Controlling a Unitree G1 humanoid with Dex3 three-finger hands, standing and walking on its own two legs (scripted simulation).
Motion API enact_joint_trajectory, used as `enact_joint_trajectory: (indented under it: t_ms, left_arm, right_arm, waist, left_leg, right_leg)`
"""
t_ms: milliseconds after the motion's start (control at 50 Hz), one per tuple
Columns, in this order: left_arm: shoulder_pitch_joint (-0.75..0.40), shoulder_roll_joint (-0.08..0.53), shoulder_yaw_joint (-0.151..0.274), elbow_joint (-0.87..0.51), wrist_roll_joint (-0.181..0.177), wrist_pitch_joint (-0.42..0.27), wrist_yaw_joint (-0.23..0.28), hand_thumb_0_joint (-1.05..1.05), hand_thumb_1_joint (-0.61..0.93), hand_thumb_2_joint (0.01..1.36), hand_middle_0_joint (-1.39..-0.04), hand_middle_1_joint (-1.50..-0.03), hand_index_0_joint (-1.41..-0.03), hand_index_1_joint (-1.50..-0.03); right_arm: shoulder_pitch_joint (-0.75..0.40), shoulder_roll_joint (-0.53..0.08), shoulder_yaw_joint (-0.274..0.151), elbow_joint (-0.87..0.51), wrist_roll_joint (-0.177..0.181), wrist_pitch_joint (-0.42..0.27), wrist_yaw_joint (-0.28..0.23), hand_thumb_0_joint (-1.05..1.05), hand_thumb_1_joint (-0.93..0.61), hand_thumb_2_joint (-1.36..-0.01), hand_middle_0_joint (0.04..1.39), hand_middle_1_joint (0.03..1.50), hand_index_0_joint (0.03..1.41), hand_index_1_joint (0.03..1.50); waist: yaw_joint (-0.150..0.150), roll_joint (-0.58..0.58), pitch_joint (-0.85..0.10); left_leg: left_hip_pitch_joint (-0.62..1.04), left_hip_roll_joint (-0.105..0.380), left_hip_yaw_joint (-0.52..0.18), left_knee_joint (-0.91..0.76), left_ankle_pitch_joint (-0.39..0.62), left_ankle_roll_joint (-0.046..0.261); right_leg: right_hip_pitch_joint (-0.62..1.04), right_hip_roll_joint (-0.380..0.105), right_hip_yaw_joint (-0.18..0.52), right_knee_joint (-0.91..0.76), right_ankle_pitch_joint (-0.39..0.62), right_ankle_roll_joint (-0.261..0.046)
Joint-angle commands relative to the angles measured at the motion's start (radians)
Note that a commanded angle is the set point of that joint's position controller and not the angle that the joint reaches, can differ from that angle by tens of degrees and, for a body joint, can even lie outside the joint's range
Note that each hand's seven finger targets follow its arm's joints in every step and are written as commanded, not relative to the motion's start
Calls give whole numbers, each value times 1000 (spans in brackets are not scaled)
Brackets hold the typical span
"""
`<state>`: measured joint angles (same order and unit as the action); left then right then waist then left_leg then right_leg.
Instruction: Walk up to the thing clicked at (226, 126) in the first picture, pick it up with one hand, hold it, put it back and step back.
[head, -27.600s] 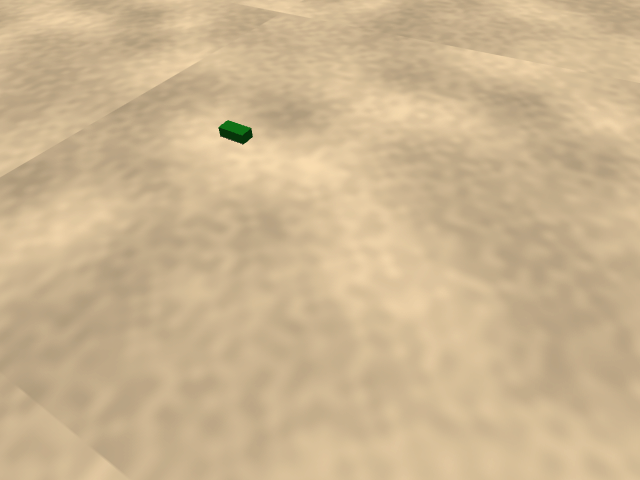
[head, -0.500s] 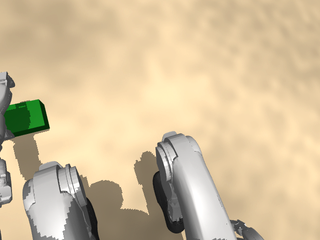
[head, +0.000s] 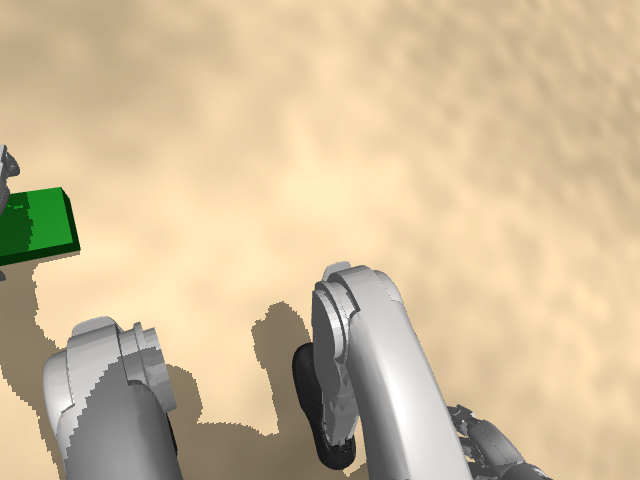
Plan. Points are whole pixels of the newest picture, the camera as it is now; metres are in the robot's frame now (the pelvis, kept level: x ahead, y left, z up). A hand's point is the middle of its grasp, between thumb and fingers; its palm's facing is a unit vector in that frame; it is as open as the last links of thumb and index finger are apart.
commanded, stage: rest palm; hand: left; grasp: from above
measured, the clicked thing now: (1, 231) +0.46 +0.32 -0.28
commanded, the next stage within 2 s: close in 0.92 s
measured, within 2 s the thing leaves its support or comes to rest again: neither
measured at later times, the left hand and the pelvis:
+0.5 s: hand out of the picture +0.44 +0.31 -0.25, palm faces -0.48 -0.13 -0.87, open 14.3 cm; pelvis +0.01 +0.00 -0.02, yaw -3 degrees
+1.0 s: hand (7, 238) +0.44 +0.30 -0.26, palm faces -0.45 -0.13 -0.88, open 14.3 cm; pelvis +0.01 +0.01 -0.02, yaw -4 degrees
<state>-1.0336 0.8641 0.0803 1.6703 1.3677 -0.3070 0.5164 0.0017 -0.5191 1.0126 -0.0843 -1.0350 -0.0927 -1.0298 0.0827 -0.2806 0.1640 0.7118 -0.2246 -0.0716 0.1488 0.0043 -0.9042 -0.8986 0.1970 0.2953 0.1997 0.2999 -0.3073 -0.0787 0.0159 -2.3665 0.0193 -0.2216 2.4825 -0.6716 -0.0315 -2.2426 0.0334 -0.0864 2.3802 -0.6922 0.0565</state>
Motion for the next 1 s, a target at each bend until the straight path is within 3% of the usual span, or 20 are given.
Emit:
enact_joint_trajectory:
  t_ms: [0,20,40,80,140,200,220,240,340,400,440,460,580,600,660,700,780,820,860,980]
  left_arm:
    - [-321,265,40,-90,2,31,103,0,-531,1013,-72,-1006,-66,-1011]
    - [-307,260,37,-99,-1,36,109,0,-533,1011,-72,-1003,-65,-1009]
    - [-295,228,17,-51,-7,49,109,0,-527,1003,-73,-1005,-68,-1008]
    - [-320,278,44,-106,-27,54,120,0,-524,992,-66,-1006,-65,-1005]
    - [-275,295,56,-98,-45,72,117,0,-542,1002,-68,-988,-59,-995]
    - [-257,249,27,-55,-68,81,96,0,-549,1007,-66,-981,-57,-989]
    - [-256,305,61,-81,-79,77,97,0,-538,1000,-66,-986,-60,-991]
    - [-227,329,74,-74,-78,76,95,0,-559,1019,-68,-969,-53,-983]
    - [-189,324,79,-63,-81,53,81,0,-578,1030,-66,-965,-46,-984]
    - [-178,368,114,-83,-68,29,90,0,-579,1035,-69,-952,-44,-976]
    - [-179,323,81,-69,-62,21,92,0,-581,1039,-68,-950,-43,-975]
    - [-175,338,92,-67,-60,17,97,0,-569,1025,-70,-955,-49,-975]
    - [-186,351,91,-85,-56,1,128,0,-587,1046,-68,-950,-40,-978]
    - [-186,323,64,-79,-52,2,130,0,-593,1052,-67,-945,-36,-976]
    - [-189,341,79,-81,-50,7,149,0,-574,1041,-67,-955,-42,-980]
    - [-177,305,52,-37,-40,18,149,0,-580,1037,-66,-956,-41,-981]
    - [-192,335,72,-70,-48,28,173,0,-575,1027,-63,-960,-40,-982]
    - [-191,302,40,-40,-51,37,171,0,-562,1015,-64,-972,-46,-989]
    - [-205,330,65,-53,-58,42,178,0,-559,1019,-65,-969,-47,-987]
    - [-192,345,76,-28,-59,54,176,0,-565,1014,-66,-977,-47,-995]
  right_arm:
    - [193,-293,-60,5,-27,-28,0,0,-894,-899,200,300,200,300]
    - [189,-291,-60,-1,-30,-34,3,0,-893,-899,200,300,200,300]
    - [185,-288,-53,2,-35,-47,10,0,-895,-899,200,300,200,300]
    - [194,-301,-49,8,-39,-60,14,0,-893,-898,200,300,200,300]
    - [192,-306,-43,1,-46,-74,21,0,-894,-899,200,300,200,300]
    - [190,-309,-27,5,-52,-86,34,0,-895,-898,200,300,200,300]
    - [179,-323,-26,-9,-50,-88,33,0,-893,-898,200,300,200,300]
    - [186,-326,-24,-9,-49,-88,32,0,-896,-899,200,300,200,300]
    - [178,-329,-16,-8,-59,-92,42,0,-898,-901,200,300,200,300]
    - [191,-339,-16,-10,-65,-90,45,0,-897,-901,200,300,200,300]
    - [188,-339,-12,-9,-74,-95,51,0,-897,-901,200,300,200,300]
    - [199,-338,-8,-1,-77,-95,57,0,-897,-902,200,300,200,300]
    - [180,-344,-5,13,-85,-98,65,0,-897,-903,200,300,200,300]
    - [164,-348,-7,6,-88,-103,68,0,-898,-904,200,300,200,300]
    - [168,-354,-9,18,-91,-103,71,0,-896,-903,200,300,200,300]
    - [155,-352,-9,12,-92,-111,77,0,-898,-904,199,300,200,300]
    - [146,-362,-9,14,-88,-119,81,0,-899,-905,199,300,200,300]
    - [121,-357,-2,7,-89,-124,84,0,-898,-904,200,300,200,300]
    - [138,-367,-5,9,-86,-128,87,0,-898,-904,199,300,200,300]
    - [128,-368,4,6,-84,-136,94,0,-902,-906,199,300,199,300]
  waist:
    - [-29,445,-598]
    - [-27,461,-609]
    - [-47,443,-577]
    - [-39,441,-615]
    - [-26,459,-635]
    - [-58,427,-581]
    - [-39,429,-608]
    - [-28,433,-611]
    - [-43,424,-568]
    - [-44,423,-557]
    - [-65,423,-554]
    - [-70,426,-548]
    - [-62,465,-555]
    - [-65,466,-542]
    - [-65,462,-550]
    - [-75,446,-509]
    - [-63,456,-543]
    - [-69,442,-525]
    - [-71,445,-537]
    - [-68,464,-525]
  left_leg:
    - [546,0,130,-234,137,41]
    - [551,5,128,-237,141,40]
    - [526,5,129,-217,128,43]
    - [512,5,127,-216,127,46]
    - [528,8,124,-209,146,42]
    - [493,10,120,-184,147,48]
    - [484,12,113,-186,150,49]
    - [489,11,113,-186,160,47]
    - [490,17,103,-175,173,43]
    - [484,19,96,-172,165,42]
    - [505,20,95,-159,189,41]
    - [511,22,90,-158,197,40]
    - [523,26,87,-158,194,35]
    - [516,27,87,-152,191,35]
    - [508,28,85,-160,182,36]
    - [503,27,86,-152,166,36]
    - [516,29,78,-164,182,33]
    - [495,30,77,-154,167,36]
    - [502,29,76,-156,177,36]
    - [510,31,69,-163,186,30]
  right_leg:
    - [240,29,-133,-195,216,-82]
    - [254,36,-128,-197,221,-84]
    - [239,36,-126,-192,218,-80]
    - [276,39,-126,-204,218,-77]
    - [288,41,-136,-190,234,-77]
    - [294,46,-139,-183,249,-70]
    - [318,48,-139,-190,250,-70]
    - [327,47,-138,-184,254,-72]
    - [334,52,-146,-168,270,-72]
    - [343,53,-152,-170,260,-73]
    - [336,53,-163,-161,292,-66]
    - [346,53,-167,-156,300,-63]
    - [352,56,-167,-161,301,-65]
    - [336,58,-169,-158,300,-65]
    - [351,62,-168,-167,293,-66]
    - [317,59,-174,-152,281,-66]
    - [338,64,-178,-159,288,-68]
    - [324,66,-177,-157,279,-66]
    - [338,65,-177,-163,292,-64]
    - [335,65,-186,-149,292,-68]
